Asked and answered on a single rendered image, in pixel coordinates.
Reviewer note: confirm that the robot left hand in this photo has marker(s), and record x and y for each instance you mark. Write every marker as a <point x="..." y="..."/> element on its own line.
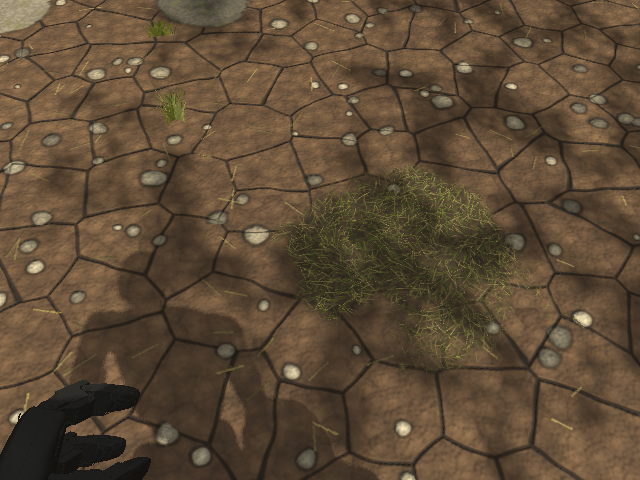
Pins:
<point x="39" y="449"/>

